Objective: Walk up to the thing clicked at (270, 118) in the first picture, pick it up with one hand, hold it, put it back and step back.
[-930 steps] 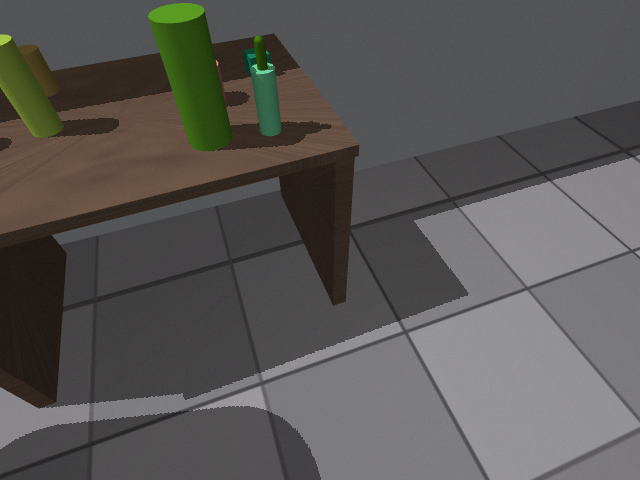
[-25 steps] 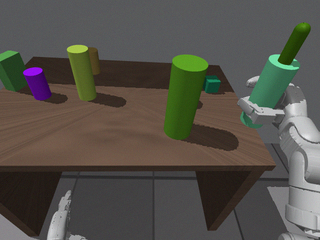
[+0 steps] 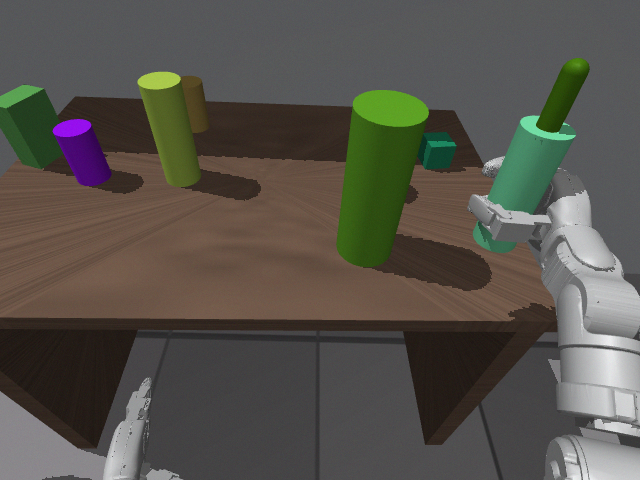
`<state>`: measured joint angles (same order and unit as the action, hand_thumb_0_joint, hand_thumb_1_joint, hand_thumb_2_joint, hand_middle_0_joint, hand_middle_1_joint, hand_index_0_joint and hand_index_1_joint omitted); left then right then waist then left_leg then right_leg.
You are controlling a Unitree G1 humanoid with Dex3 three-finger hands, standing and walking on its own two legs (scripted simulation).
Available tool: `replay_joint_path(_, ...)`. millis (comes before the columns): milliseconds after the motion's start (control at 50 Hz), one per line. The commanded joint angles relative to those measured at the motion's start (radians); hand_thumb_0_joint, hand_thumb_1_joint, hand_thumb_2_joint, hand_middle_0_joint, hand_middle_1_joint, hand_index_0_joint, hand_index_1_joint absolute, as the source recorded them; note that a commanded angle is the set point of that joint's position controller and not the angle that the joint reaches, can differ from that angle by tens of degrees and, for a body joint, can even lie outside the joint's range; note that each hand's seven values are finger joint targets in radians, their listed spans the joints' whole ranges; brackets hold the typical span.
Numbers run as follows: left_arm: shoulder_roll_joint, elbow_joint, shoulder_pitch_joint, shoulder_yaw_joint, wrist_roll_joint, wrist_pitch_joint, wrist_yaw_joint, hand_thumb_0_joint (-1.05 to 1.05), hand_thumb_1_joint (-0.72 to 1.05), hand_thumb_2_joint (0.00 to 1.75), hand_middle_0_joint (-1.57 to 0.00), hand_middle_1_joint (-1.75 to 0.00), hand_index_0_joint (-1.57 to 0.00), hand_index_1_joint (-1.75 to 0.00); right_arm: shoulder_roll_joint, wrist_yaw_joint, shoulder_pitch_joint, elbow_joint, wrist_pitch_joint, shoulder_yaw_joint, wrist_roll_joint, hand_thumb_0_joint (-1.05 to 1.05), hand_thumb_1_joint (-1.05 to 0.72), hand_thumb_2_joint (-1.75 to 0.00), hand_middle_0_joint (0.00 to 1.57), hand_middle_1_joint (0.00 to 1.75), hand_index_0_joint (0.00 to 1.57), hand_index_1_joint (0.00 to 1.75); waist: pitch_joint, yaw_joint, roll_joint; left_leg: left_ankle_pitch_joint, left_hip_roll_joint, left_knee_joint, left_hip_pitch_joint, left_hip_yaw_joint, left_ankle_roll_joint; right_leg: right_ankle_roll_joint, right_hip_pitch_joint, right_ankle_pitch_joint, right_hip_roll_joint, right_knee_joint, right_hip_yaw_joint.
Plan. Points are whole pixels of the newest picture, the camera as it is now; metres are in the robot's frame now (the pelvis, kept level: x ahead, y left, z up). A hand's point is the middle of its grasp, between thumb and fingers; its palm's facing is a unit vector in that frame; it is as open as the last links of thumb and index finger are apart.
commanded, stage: crouch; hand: right
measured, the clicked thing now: (529, 164) +0.39 -0.18 +0.24
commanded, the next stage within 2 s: lower in 0.88 s
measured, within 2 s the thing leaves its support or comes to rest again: neither
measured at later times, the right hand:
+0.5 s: hand (475, 202) +0.45 -0.17 +0.14, palm faces +0.10 +0.99 -0.01, open 7.1 cm
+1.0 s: hand (466, 204) +0.48 -0.17 +0.11, palm faces +0.09 +1.00 +0.00, open 7.1 cm
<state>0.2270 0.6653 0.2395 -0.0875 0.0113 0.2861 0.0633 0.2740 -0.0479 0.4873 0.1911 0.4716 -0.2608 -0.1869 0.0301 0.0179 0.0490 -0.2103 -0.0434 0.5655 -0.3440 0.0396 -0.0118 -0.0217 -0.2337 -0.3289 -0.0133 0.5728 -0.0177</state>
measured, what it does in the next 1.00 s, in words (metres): stands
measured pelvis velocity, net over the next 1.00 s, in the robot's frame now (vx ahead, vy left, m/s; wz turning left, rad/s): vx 0.01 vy -0.01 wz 0.04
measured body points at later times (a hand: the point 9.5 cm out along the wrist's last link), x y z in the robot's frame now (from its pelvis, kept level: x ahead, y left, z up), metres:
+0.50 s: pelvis +0.00 +0.00 +0.00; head +0.03 +0.00 +0.45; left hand +0.14 +0.26 -0.08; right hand +0.44 -0.22 +0.14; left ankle +0.06 +0.13 -0.73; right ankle -0.01 -0.14 -0.73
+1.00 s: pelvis +0.01 -0.01 -0.01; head +0.06 -0.01 +0.44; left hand +0.15 +0.26 -0.08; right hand +0.47 -0.23 +0.11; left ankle +0.06 +0.13 -0.73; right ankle -0.01 -0.14 -0.73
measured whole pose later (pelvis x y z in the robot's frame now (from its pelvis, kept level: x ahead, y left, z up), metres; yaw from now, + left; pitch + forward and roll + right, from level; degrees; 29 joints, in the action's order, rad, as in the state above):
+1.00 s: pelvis +0.01 -0.01 -0.01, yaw +2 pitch +9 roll +0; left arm 0.22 0.49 0.27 -0.04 0.01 0.15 0.06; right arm 0.35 -0.08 0.73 0.90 -0.13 -0.31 -0.12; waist 0.07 0.10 0.00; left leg -0.22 -0.03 0.61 -0.55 0.01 -0.02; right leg -0.01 -0.44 -0.37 -0.03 0.66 0.01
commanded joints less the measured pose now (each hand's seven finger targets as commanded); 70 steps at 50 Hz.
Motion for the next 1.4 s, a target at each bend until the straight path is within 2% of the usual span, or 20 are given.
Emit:
replay_joint_path(0, 0.117, -0.189, -0.124, -0.031, 0.006, 0.075, 0.016, 0.00, -0.55, 0.05, -0.05, -0.05, -0.05, -0.05, 0.231, 0.010, 0.595, -0.195, -0.208, -0.062, -0.005, 0.00, -0.54, -1.31, 1.38, 1.42, 1.40, 1.42, 0.309, 0.011, -0.042, 0.104, 0.015, -0.064, 0.137, 0.007, -0.004, 0.034, -0.001, 0.143, 0.019, -0.073, 0.009)
replay_joint_path(60, 0.104, -0.194, -0.103, -0.007, 0.002, 0.073, 0.020, 0.00, -0.55, 0.05, -0.05, -0.05, -0.05, -0.04, 0.228, 0.015, 0.598, -0.080, -0.265, -0.050, 0.008, 0.00, -0.54, -1.32, 1.39, 1.44, 1.41, 1.44, 0.346, 0.014, -0.026, 0.172, 0.021, -0.045, 0.147, 0.005, 0.002, 0.026, -0.001, 0.214, 0.015, -0.059, 0.012)
replay_joint_path(100, 0.124, -0.155, -0.082, -0.030, -0.001, 0.059, 0.026, 0.00, -0.55, 0.05, -0.05, -0.05, -0.05, -0.04, 0.305, 0.024, 0.626, -0.056, -0.309, -0.105, 0.014, 0.00, -0.53, -1.32, 1.39, 1.44, 1.41, 1.44, 0.352, 0.001, -0.014, 0.180, 0.015, -0.040, 0.161, -0.004, 0.005, 0.026, -0.024, 0.212, 0.019, -0.055, 0.016)
replay_joint_path(180, 0.077, -0.133, -0.085, 0.008, -0.002, 0.046, 0.019, 0.00, -0.55, 0.05, -0.05, -0.05, -0.05, -0.04, 0.288, 0.014, 0.633, 0.043, -0.376, -0.090, 0.021, 0.00, -0.51, -1.35, 1.40, 1.47, 1.42, 1.47, 0.304, 0.011, -0.003, 0.130, 0.019, -0.047, 0.125, -0.008, 0.003, 0.030, -0.068, 0.155, 0.020, -0.060, 0.022)
replay_joint_path(320, 0.128, -0.251, -0.090, -0.014, -0.003, 0.026, 0.028, 0.00, -0.56, 0.05, -0.05, -0.05, -0.05, -0.05, 0.302, 0.001, 0.730, 0.139, -0.481, -0.082, 0.027, 0.00, -0.49, -1.33, 1.37, 1.44, 1.39, 1.44, 0.419, 0.056, -0.038, 0.205, 0.031, -0.030, 0.115, -0.006, 0.009, 0.026, -0.013, 0.239, 0.007, -0.043, 0.017)
replay_joint_path(520, 0.109, -0.229, -0.020, -0.006, 0.002, -0.030, 0.021, 0.00, -0.55, 0.05, -0.05, -0.05, -0.05, -0.04, 0.299, -0.019, 0.728, 0.316, -0.591, -0.073, 0.031, 0.00, -0.47, -1.30, 1.35, 1.41, 1.37, 1.41, 0.365, 0.061, -0.020, 0.205, 0.032, -0.025, 0.076, -0.011, 0.013, 0.027, -0.065, 0.225, 0.013, -0.040, 0.022)
replay_joint_path(560, 0.109, -0.267, -0.069, 0.002, 0.002, -0.030, 0.022, 0.00, -0.56, 0.05, -0.05, -0.04, -0.05, -0.05, 0.324, -0.022, 0.787, 0.281, -0.619, -0.082, 0.031, 0.00, -0.47, -1.29, 1.34, 1.40, 1.36, 1.40, 0.434, 0.057, 0.009, 0.214, 0.030, -0.018, 0.090, -0.015, 0.013, 0.024, -0.047, 0.233, 0.013, -0.029, 0.024)
replay_joint_path(620, 0.092, -0.246, -0.030, 0.018, 0.003, -0.049, 0.016, 0.00, -0.55, 0.05, -0.05, -0.05, -0.05, -0.04, 0.309, -0.027, 0.749, 0.368, -0.635, -0.072, 0.036, 0.00, -0.46, -1.29, 1.33, 1.39, 1.35, 1.40, 0.394, 0.059, 0.014, 0.221, 0.035, -0.011, 0.073, -0.013, 0.017, 0.019, -0.066, 0.261, 0.010, -0.024, 0.022)
replay_joint_path(660, 0.130, -0.313, -0.054, -0.001, 0.003, -0.054, 0.018, 0.00, -0.55, 0.05, -0.05, -0.04, -0.05, -0.04, 0.348, -0.026, 0.783, 0.331, -0.654, -0.098, 0.037, 0.00, -0.45, -1.28, 1.34, 1.40, 1.35, 1.40, 0.499, 0.055, 0.009, 0.287, 0.032, 0.003, 0.134, -0.020, 0.020, 0.016, -0.057, 0.320, 0.012, -0.014, 0.024)
replay_joint_path(720, 0.122, -0.270, -0.031, -0.005, 0.003, -0.070, 0.014, 0.00, -0.55, 0.04, -0.05, -0.04, -0.05, -0.04, 0.325, -0.027, 0.745, 0.403, -0.662, -0.090, 0.037, 0.00, -0.46, -1.28, 1.33, 1.39, 1.35, 1.39, 0.421, 0.063, 0.016, 0.264, 0.040, 0.006, 0.083, -0.013, 0.024, 0.012, -0.076, 0.329, 0.007, -0.010, 0.020)
replay_joint_path(740, 0.139, -0.354, -0.083, -0.009, 0.002, -0.064, 0.014, 0.00, -0.55, 0.05, -0.05, -0.04, -0.05, -0.04, 0.348, -0.027, 0.838, 0.304, -0.681, -0.092, 0.038, 0.00, -0.46, -1.28, 1.34, 1.40, 1.35, 1.40, 0.514, 0.066, 0.036, 0.274, 0.037, 0.007, 0.106, -0.019, 0.022, 0.014, -0.043, 0.324, 0.007, -0.002, 0.023)
replay_joint_path(780, 0.098, -0.261, -0.010, 0.015, 0.003, -0.078, 0.012, 0.00, -0.55, 0.05, -0.05, -0.04, -0.05, -0.04, 0.327, -0.025, 0.759, 0.442, -0.677, -0.088, 0.043, 0.00, -0.46, -1.29, 1.35, 1.41, 1.37, 1.41, 0.401, 0.069, 0.001, 0.235, 0.039, 0.003, 0.071, -0.014, 0.019, 0.019, -0.110, 0.269, 0.008, -0.005, 0.025)
replay_joint_path(860, 0.137, -0.353, -0.043, -0.005, 0.000, -0.077, 0.015, 0.00, -0.55, 0.05, -0.05, -0.04, -0.05, -0.04, 0.361, -0.025, 0.846, 0.344, -0.705, -0.094, 0.045, 0.00, -0.47, -1.29, 1.35, 1.41, 1.37, 1.41, 0.507, 0.081, 0.032, 0.282, 0.039, 0.023, 0.081, -0.019, 0.018, 0.017, -0.055, 0.323, 0.006, 0.017, 0.026)
replay_joint_path(900, 0.144, -0.275, 0.033, -0.027, 0.002, -0.089, 0.010, 0.00, -0.54, 0.04, -0.05, -0.04, -0.05, -0.04, 0.309, -0.030, 0.711, 0.485, -0.693, -0.093, 0.040, 0.00, -0.48, -1.29, 1.35, 1.40, 1.37, 1.40, 0.400, 0.082, 0.009, 0.266, 0.046, 0.026, 0.030, -0.008, 0.023, 0.010, -0.092, 0.356, 0.001, 0.016, 0.016)
replay_joint_path(940, 0.125, -0.336, -0.030, 0.000, 0.002, -0.085, 0.005, 0.00, -0.55, 0.04, -0.05, -0.04, -0.05, -0.04, 0.348, -0.027, 0.827, 0.387, -0.717, -0.096, 0.046, 0.00, -0.48, -1.27, 1.34, 1.39, 1.36, 1.39, 0.490, 0.074, 0.058, 0.263, 0.045, 0.033, 0.038, -0.016, 0.027, 0.008, -0.062, 0.363, -0.002, 0.027, 0.019)
replay_joint_path(1140, 0.135, -0.355, 0.025, -0.011, -0.002, -0.090, -0.003, 0.00, -0.55, 0.05, -0.05, -0.04, -0.04, -0.05, 0.309, -0.043, 0.750, 0.569, -0.760, -0.090, 0.057, 0.00, -0.49, -1.27, 1.35, 1.39, 1.37, 1.39, 0.427, 0.100, -0.003, 0.240, 0.039, 0.069, 0.000, -0.023, 0.019, 0.020, -0.180, 0.268, 0.007, 0.063, 0.021)
replay_joint_path(1300, 0.148, -0.455, 0.018, -0.009, -0.016, -0.082, -0.009, 0.00, -0.56, 0.06, -0.05, -0.05, -0.04, -0.05, 0.375, -0.041, 0.894, 0.452, -0.845, -0.114, 0.071, 0.00, -0.50, -1.31, 1.40, 1.44, 1.41, 1.44, 0.616, 0.116, 0.053, 0.315, 0.038, 0.136, 0.011, -0.036, 0.019, 0.014, -0.161, 0.350, 0.009, 0.140, 0.022)
replay_joint_path(1340, 0.132, -0.366, 0.104, -0.008, -0.017, -0.094, -0.016, 0.00, -0.57, 0.06, -0.05, -0.05, -0.04, -0.06, 0.376, -0.036, 0.778, 0.583, -0.839, -0.149, 0.071, 0.00, -0.50, -1.30, 1.38, 1.43, 1.40, 1.43, 0.477, 0.107, 0.050, 0.246, 0.038, 0.134, -0.046, -0.032, 0.025, 0.013, -0.251, 0.287, 0.013, 0.137, 0.016)
replay_joint_path(1360, 0.118, -0.380, 0.067, 0.008, -0.016, -0.093, -0.022, 0.00, -0.56, 0.06, -0.05, -0.05, -0.04, -0.05, 0.303, -0.042, 0.719, 0.660, -0.834, -0.117, 0.069, 0.00, -0.52, -1.30, 1.38, 1.43, 1.39, 1.43, 0.451, 0.106, 0.028, 0.233, 0.041, 0.139, -0.070, -0.032, 0.026, 0.013, -0.270, 0.278, 0.012, 0.138, 0.013)
replay_joint_path(1380, 0.134, -0.462, -0.014, -0.002, -0.017, -0.086, -0.019, 0.00, -0.56, 0.06, -0.05, -0.05, -0.04, -0.05, 0.388, -0.034, 0.866, 0.496, -0.863, -0.154, 0.073, 0.00, -0.50, -1.32, 1.39, 1.45, 1.41, 1.45, 0.549, 0.108, 0.056, 0.232, 0.037, 0.145, -0.049, -0.040, 0.024, 0.016, -0.246, 0.266, 0.009, 0.149, 0.015)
